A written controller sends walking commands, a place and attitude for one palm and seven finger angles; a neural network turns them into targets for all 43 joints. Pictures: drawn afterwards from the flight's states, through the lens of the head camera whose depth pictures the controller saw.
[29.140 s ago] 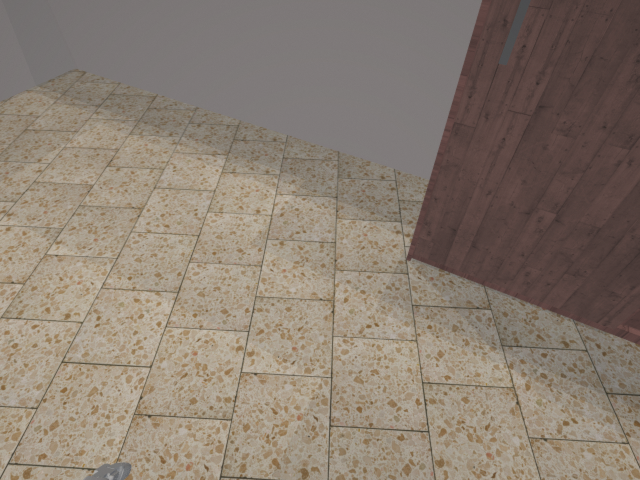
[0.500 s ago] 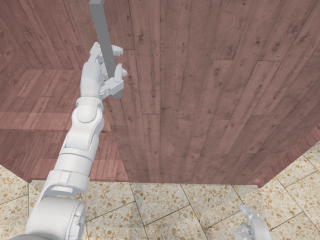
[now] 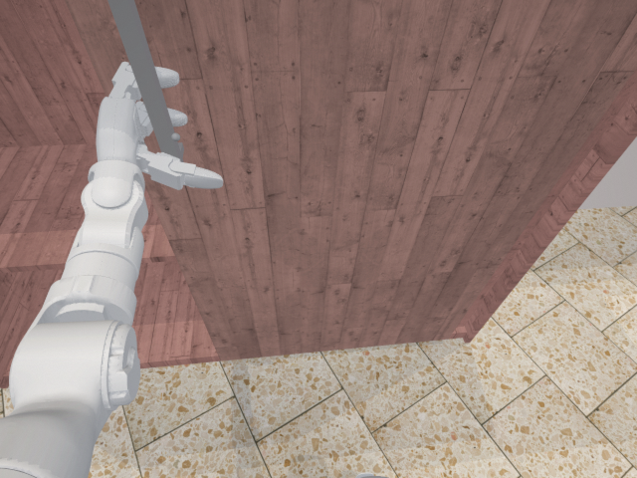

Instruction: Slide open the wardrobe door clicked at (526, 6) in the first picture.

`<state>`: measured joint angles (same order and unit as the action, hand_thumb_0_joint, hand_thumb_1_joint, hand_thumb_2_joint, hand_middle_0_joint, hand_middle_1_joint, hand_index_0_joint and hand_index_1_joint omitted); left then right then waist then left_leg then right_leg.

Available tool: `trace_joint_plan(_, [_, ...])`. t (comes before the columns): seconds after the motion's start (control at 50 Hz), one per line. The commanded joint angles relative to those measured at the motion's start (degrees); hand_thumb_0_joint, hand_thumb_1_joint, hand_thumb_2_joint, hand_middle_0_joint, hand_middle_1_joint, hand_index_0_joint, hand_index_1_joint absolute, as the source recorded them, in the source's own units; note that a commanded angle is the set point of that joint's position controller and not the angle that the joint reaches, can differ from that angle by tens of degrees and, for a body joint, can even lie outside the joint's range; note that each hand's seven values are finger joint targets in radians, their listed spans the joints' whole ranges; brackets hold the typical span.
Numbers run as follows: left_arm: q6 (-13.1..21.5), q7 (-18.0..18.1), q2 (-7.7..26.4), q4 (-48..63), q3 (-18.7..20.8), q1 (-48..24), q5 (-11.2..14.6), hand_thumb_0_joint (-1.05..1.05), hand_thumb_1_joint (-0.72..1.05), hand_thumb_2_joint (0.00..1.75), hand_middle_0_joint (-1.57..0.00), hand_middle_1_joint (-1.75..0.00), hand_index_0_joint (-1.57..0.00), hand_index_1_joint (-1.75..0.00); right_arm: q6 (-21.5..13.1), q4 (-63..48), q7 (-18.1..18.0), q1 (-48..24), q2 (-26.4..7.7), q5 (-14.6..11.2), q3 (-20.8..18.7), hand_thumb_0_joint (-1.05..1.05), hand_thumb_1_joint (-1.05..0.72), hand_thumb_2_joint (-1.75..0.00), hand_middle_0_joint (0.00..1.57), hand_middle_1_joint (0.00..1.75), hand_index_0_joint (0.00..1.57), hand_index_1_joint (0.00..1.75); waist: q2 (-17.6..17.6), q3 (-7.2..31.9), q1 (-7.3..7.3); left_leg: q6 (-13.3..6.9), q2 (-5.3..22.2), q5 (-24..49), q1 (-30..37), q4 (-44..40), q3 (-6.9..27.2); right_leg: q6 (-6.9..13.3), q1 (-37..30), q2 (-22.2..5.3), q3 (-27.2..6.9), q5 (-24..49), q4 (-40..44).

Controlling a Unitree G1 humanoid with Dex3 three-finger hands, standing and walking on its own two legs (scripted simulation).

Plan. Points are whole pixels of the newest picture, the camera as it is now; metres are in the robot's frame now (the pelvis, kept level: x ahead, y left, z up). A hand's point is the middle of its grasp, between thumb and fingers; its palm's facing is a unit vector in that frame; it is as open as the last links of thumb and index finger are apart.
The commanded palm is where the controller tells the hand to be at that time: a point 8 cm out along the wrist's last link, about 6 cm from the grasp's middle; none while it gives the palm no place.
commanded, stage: loosen the grip on the handle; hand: left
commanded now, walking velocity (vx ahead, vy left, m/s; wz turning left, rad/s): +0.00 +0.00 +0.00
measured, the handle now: (155, 87) +0.53 +0.19 +0.22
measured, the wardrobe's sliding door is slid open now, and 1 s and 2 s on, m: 0.64 0.64 0.64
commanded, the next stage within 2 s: slip the hand off the handle in 0.12 s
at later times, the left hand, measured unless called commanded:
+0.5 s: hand (164, 133) +0.48 +0.18 +0.19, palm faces +0.05 -0.99 -0.11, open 14.7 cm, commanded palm +0.45 +0.25 +0.19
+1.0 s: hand (95, 150) +0.46 +0.25 +0.18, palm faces +0.19 -0.97 -0.13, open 14.5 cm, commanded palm +0.41 +0.29 +0.19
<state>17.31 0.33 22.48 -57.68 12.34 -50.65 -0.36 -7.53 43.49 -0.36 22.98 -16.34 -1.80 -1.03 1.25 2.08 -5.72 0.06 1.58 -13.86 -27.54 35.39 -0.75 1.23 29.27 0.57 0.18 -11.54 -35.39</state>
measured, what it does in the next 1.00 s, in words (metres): shifts its weight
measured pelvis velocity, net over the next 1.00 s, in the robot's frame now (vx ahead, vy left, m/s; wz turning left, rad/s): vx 0.05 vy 0.02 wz -0.03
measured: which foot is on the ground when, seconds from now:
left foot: down 0.00-1.00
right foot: down 0.00-1.00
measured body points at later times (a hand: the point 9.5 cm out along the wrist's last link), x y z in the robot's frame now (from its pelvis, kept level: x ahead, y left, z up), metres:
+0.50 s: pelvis +0.04 +0.03 +0.01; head +0.06 +0.03 +0.46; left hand +0.47 +0.23 +0.19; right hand +0.16 -0.23 -0.08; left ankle +0.05 +0.14 -0.72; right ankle +0.07 -0.10 -0.72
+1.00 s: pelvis +0.05 +0.02 +0.01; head +0.06 +0.01 +0.46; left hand +0.44 +0.30 +0.19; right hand +0.14 -0.25 -0.10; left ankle +0.05 +0.14 -0.72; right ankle +0.07 -0.10 -0.72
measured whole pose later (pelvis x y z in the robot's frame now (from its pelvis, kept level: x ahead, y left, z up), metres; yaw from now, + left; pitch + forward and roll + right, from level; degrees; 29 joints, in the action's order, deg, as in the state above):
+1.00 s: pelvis +0.05 +0.02 +0.01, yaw -2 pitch +4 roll -1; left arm 9.8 -7.5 23.9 -33.5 19.7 -28.2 6.7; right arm -4.8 37.4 -4.4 21.2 -15.1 -2.1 0.7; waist -1.2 4.0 -1.2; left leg -0.2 0.4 -17.4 -20.1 33.3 0.8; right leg 0.2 21.4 1.2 -1.2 -14.2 -31.5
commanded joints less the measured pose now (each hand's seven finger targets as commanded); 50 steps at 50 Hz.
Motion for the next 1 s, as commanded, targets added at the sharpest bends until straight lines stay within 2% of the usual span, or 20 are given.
trace_joint_plan(0.0, [3.7, -1.1, 9.7, 12.5, 1.6, -29.4, 4.4, 0.0, -0.55, 0.2, -0.26, -1.17, -0.26, -1.17, -4.2, -8.2, -1.4, -2.8, -7.4, -0.9, -1.9, 0.0, -0.9, -0.9, 0.2, 0.3, 0.2, 0.3, 3.5, 15.4, 0.87, -2.3, -2.3, -12.9, 2.0, -5.8, -1.3, -0.2, -10.1, -1.5, -5.4, -20.9, 12.8])
trace_joint_plan(0.06, [4.3, 0.5, 13.0, 15.1, 4.0, -26.1, 3.5, 0.0, -0.55, 0.2, -0.25, -1.15, -0.25, -1.15, -4.7, -9.2, -1.3, -2.9, -8.4, -0.4, -1.7, 0.0, -0.9, -0.9, 0.2, 0.3, 0.2, 0.3, 0.7, 14.5, 1.73, -2.8, -2.3, -12.7, 2.2, -6.4, -0.5, 0.1, -9.1, -1.0, -4.2, -18.2, 11.2])
trace_joint_plan(0.14, [4.2, 2.1, 10.9, 20.3, 2.8, -21.6, 2.5, 0.0, -0.55, 0.2, -0.25, -1.15, -0.25, -1.15, -5.0, -10.2, -1.2, -3.2, -8.1, 0.0, -1.9, 0.0, -0.9, -0.9, 0.2, 0.3, 0.2, 0.3, -1.5, 13.8, 2.22, -3.1, -1.8, -12.4, 4.9, -7.4, 0.8, 0.3, -8.1, -0.5, -2.3, -13.7, 9.7])
trace_joint_plan(0.18, [3.2, 2.5, 9.3, 20.3, 1.7, -20.3, 2.9, 0.0, -0.55, 0.2, -0.25, -1.15, -0.25, -1.15, -5.1, -10.3, -1.4, -3.8, -7.9, -0.2, -1.7, 0.0, -0.9, -0.9, 0.2, 0.3, 0.2, 0.3, 0.8, 11.2, 1.77, -3.0, -1.9, -14.2, 4.2, -7.3, 0.1, 0.0, -7.4, -0.7, -2.8, -16.1, 10.9])
trace_joint_plan(0.2, [2.7, 2.7, 13.2, 18.3, 4.1, -21.6, 2.5, 0.0, -0.55, 0.2, -0.25, -1.15, -0.25, -1.15, -4.9, -9.5, -1.8, -3.5, -8.4, -0.1, -1.5, 0.0, -0.9, -0.9, 0.2, 0.3, 0.2, 0.3, 2.3, 9.3, 1.31, -3.0, -1.9, -14.2, 2.6, -7.0, 0.0, -0.2, -7.2, -0.8, -3.1, -16.6, 11.2])
trace_joint_plan(0.26, [1.7, 2.5, 15.5, 21.1, 5.7, -22.0, 1.8, 0.0, -0.55, 0.2, -0.25, -1.15, -0.25, -1.15, -4.4, -10.0, -2.2, -3.4, -8.1, 0.2, -1.3, 0.0, -0.9, -0.9, 0.2, 0.3, 0.2, 0.3, 0.8, 14.3, 2.06, -3.2, -1.8, -9.9, 4.8, -7.3, 0.4, -0.2, -10.2, -0.6, -2.5, -11.1, 9.4])
trace_joint_plan(0.3, [0.6, 1.8, 13.1, 22.1, 5.0, -19.3, 2.5, 0.0, -0.55, 0.2, -0.25, -1.15, -0.25, -1.15, -4.1, -10.6, -2.4, -3.8, -7.5, 0.2, -1.2, 0.0, -0.9, -0.9, 0.2, 0.3, 0.2, 0.3, 0.0, 15.3, 2.69, -3.0, -1.6, -6.1, 6.7, -7.2, 0.5, 0.1, -10.9, -0.3, -1.6, -6.2, 8.4])
trace_joint_plan(0.34, [-0.7, 1.4, 15.1, 23.0, 7.1, -17.2, 3.0, 0.0, -0.55, 0.2, -0.25, -1.15, -0.25, -1.15, -3.4, -10.8, -2.9, -4.2, -7.5, 0.2, -0.8, 0.0, -0.9, -0.9, 0.2, 0.3, 0.2, 0.3, -0.4, 15.6, 3.56, -2.9, -1.6, -2.1, 7.5, -7.1, 0.8, 0.4, -12.2, -0.2, -1.0, -2.0, 7.7])
trace_joint_plan(0.36, [-1.3, 1.1, 13.8, 24.1, 6.6, -17.8, 3.6, 0.0, -0.55, 0.2, -0.25, -1.15, -0.25, -1.15, -3.1, -11.0, -3.0, -4.2, -7.3, 0.3, -0.6, 0.0, -0.9, -0.9, 0.2, 0.3, 0.2, 0.3, 0.1, 15.8, 3.16, -2.8, -1.6, 0.3, 8.1, -6.9, 0.8, 0.3, -12.8, -0.3, -0.9, 1.0, 7.5])
trace_joint_plan(0.44, [-3.8, 0.3, 13.4, 26.1, 7.9, -13.3, 4.7, 0.0, -0.55, 0.2, -0.25, -1.15, -0.25, -1.15, -1.9, -11.8, -3.6, -5.1, -6.7, 0.2, -0.2, 0.0, -0.9, -0.9, 0.2, 0.3, 0.2, 0.3, 0.2, 16.2, 4.69, -2.2, -1.6, 7.1, 9.4, -6.7, 0.9, 0.6, -14.7, -0.2, 0.0, 7.9, 6.5])
trace_joint_plan(0.48, [-4.7, 0.4, 12.0, 26.2, 7.0, -13.8, 4.5, 0.0, -0.55, 0.2, -0.25, -1.15, -0.25, -1.15, -1.4, -12.0, -3.5, -5.2, -6.3, 0.3, 0.0, 0.0, -0.9, -0.9, 0.2, 0.3, 0.2, 0.3, -0.1, 14.6, 4.27, -1.9, -1.4, 6.9, 9.6, -6.8, 1.2, 0.5, -13.0, -0.3, 0.4, 7.4, 6.5])
trace_joint_plan(0.52, [-5.2, 0.9, 14.4, 27.0, 9.3, -12.0, 4.1, 0.0, -0.55, 0.2, -0.25, -1.15, -0.25, -1.15, -0.8, -12.5, -3.7, -5.8, -6.2, 0.3, -0.1, 0.0, -0.9, -0.9, 0.2, 0.3, 0.2, 0.3, 1.2, 15.1, 4.87, -2.0, -1.5, 6.7, 8.9, -6.6, 1.0, 0.4, -14.1, -0.2, 0.2, 7.2, 6.6])
trace_joint_plan(0.54, [-5.2, 1.1, 15.4, 28.1, 10.2, -11.0, 4.0, 0.0, -0.55, 0.2, -0.25, -1.15, -0.25, -1.15, -0.5, -13.1, -4.0, -6.2, -6.1, 0.4, 0.1, 0.0, -0.9, -0.9, 0.2, 0.3, 0.2, 0.3, 0.0, 15.6, 5.82, -2.0, -1.6, 8.0, 9.0, -6.5, 0.8, 0.7, -15.0, -0.2, 0.1, 8.0, 6.4])
trace_joint_plan(0.6, [-5.6, 1.0, 13.8, 29.4, 8.9, -11.3, 3.6, 0.0, -0.55, 0.2, -0.25, -1.15, -0.25, -1.15, 0.2, -13.3, -4.0, -6.4, -5.5, 0.4, 0.3, 0.0, -0.9, -0.9, 0.2, 0.3, 0.2, 0.3, -0.2, 15.8, 5.49, -1.7, -1.6, 8.1, 9.4, -6.6, 1.0, 0.7, -14.7, -0.3, 0.4, 8.1, 6.2])
trace_joint_plan(0.7, [-5.9, 0.6, 17.3, 31.1, 12.1, -6.8, 4.2, 0.0, -0.55, 0.2, -0.25, -1.15, -0.25, -1.15, 1.3, -14.1, -4.8, -7.3, -5.4, 0.2, 0.2, 0.0, -0.9, -0.9, 0.2, 0.3, 0.2, 0.3, 0.7, 17.7, 6.92, -2.0, -1.8, 8.4, 8.9, -6.5, 0.1, 0.6, -18.1, -0.4, -0.3, 9.3, 6.6])
trace_joint_plan(0.78, [-5.5, -1.3, 19.1, 30.6, 12.1, -9.4, 4.6, 0.0, -0.55, 0.2, -0.25, -1.15, -0.25, -1.15, 1.6, -13.6, -5.4, -7.2, -5.7, -0.1, 0.4, 0.0, -0.9, -0.9, 0.2, 0.3, 0.2, 0.3, 0.7, 14.8, 5.51, -2.4, -1.7, 4.7, 7.6, -7.0, 0.1, 0.3, -16.9, -0.3, -0.7, 6.0, 7.7])
trace_joint_plan(0.84, [-4.2, -3.9, 19.3, 33.6, 14.3, -2.4, 5.7, 0.0, -0.55, 0.2, -0.25, -1.15, -0.25, -1.15, 1.1, -14.6, -5.1, -6.8, -6.0, 0.1, -0.3, 0.0, -0.9, -0.9, 0.2, 0.3, 0.2, 0.3, -1.5, 19.2, 6.87, -2.6, -2.1, 7.4, 9.5, -6.5, -0.2, 0.6, -19.3, 0.1, -0.7, 9.3, 6.8])
trace_joint_plan(0.94, [-2.8, -9.5, 9.3, 40.8, 4.8, -2.5, 8.4, 0.0, -0.55, 0.2, -0.25, -1.15, -0.25, -1.15, -1.0, -15.1, -4.4, -6.5, -5.9, -0.6, -0.7, 0.0, -0.9, -0.9, 0.2, 0.3, 0.2, 0.3, -5.2, 16.8, 4.25, -2.6, -2.0, 8.1, 12.8, -5.8, 0.4, 0.6, -15.2, 0.7, 0.1, 9.2, 6.9])
trace_joint_plan(0.96, [-2.7, -10.1, 11.9, 42.3, 7.0, -1.0, 9.0, 0.0, -0.55, 0.2, -0.25, -1.15, -0.25, -1.15, -1.4, -14.6, -4.4, -6.4, -6.4, -0.6, -1.1, 0.0, -0.9, -0.9, 0.2, 0.3, 0.2, 0.3, -5.6, 17.6, 4.92, -2.6, -1.9, 7.9, 13.4, -5.6, 0.6, 0.6, -14.8, 0.9, -0.1, 8.8, 7.0])
trace_joint_plan(0.98, [-2.9, -10.7, 11.3, 42.7, 6.9, 1.6, 9.4, 0.0, -0.55, 0.2, -0.25, -1.15, -0.25, -1.15, -1.6, -14.6, -4.4, -6.3, -6.5, -0.6, -1.0, 0.0, -0.9, -0.9, 0.2, 0.3, 0.2, 0.3, -4.6, 17.1, 5.25, -2.5, -1.9, 8.6, 13.5, -5.7, 1.0, 0.7, -15.0, 1.0, 0.3, 9.1, 6.7])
